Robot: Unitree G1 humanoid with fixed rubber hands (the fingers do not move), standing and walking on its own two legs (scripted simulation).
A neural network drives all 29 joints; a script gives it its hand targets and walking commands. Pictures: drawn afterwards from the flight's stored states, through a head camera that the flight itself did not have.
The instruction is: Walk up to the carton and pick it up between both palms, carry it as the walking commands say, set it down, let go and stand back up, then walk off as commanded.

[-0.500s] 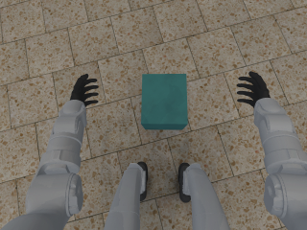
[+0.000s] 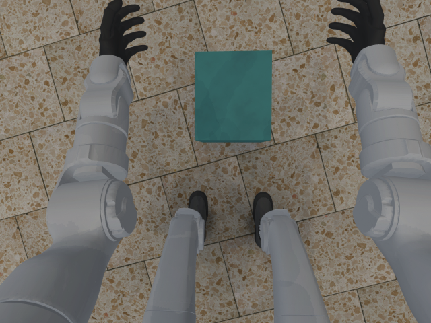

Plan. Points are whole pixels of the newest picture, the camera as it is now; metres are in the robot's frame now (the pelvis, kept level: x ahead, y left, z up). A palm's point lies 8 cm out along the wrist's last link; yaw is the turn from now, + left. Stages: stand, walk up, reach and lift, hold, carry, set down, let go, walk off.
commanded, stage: reach and lift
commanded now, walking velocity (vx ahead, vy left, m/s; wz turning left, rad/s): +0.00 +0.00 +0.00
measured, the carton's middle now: (232, 103) +0.52 +0.00 -0.55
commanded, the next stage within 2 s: none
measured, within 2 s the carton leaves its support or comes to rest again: neither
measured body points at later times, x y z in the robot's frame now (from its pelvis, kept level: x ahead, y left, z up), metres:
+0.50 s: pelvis -0.01 +0.00 -0.09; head +0.33 +0.00 +0.20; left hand +0.53 +0.19 -0.22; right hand +0.54 -0.20 -0.22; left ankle +0.07 +0.13 -0.63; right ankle +0.06 -0.12 -0.63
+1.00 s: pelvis -0.04 +0.00 -0.22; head +0.32 -0.01 +0.05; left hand +0.52 +0.19 -0.37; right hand +0.53 -0.19 -0.37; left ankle +0.07 +0.13 -0.63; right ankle +0.06 -0.12 -0.63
